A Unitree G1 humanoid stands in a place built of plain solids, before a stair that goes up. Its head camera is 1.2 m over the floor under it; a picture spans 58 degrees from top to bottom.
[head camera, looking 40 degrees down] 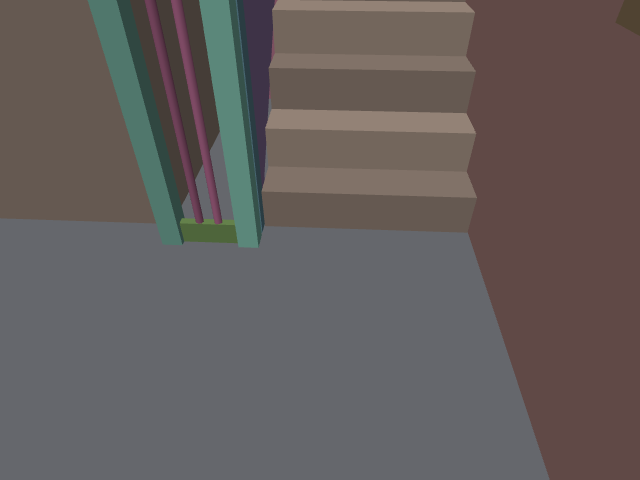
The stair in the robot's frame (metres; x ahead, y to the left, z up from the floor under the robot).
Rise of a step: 0.19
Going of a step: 0.21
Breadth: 0.90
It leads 3 degrees to the right of straight ahead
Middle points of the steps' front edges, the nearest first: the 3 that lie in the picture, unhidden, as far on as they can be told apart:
1.50 -0.20 0.19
1.71 -0.21 0.37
1.92 -0.22 0.56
